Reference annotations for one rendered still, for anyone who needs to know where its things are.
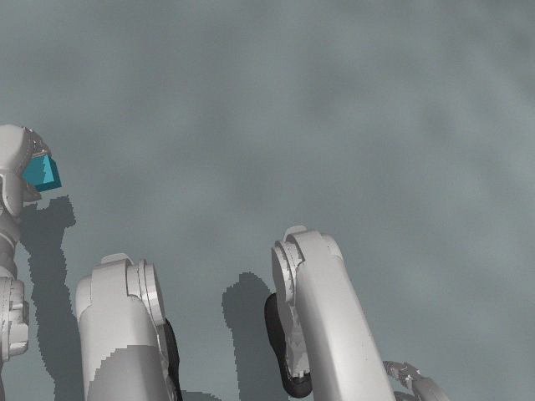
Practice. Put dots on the right robot hand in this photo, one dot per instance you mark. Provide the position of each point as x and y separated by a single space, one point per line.
424 389

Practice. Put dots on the left robot arm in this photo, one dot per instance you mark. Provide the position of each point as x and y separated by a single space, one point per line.
14 311

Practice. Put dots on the left robot foot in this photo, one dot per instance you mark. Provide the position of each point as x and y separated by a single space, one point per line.
174 360

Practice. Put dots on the right robot foot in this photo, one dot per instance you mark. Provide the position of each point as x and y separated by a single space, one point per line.
296 387

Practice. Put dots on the left robot hand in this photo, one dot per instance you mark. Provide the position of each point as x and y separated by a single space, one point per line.
17 146

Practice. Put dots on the small box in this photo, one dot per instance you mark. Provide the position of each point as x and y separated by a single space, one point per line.
42 172

